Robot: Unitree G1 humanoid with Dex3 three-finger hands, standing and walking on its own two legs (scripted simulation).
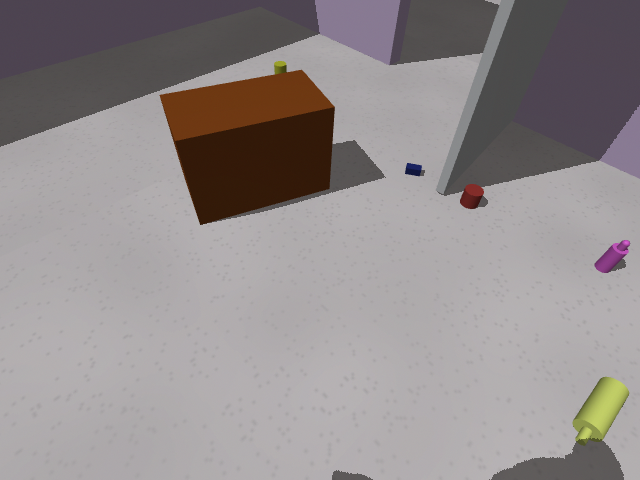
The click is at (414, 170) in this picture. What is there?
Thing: small brick
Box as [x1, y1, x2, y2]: [405, 163, 421, 175]
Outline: 407,163 405,173 419,175 421,165
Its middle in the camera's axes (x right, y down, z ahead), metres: +0.49 -0.36 +1.97
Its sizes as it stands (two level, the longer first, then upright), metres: 0.075 0.045 0.037
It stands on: the floor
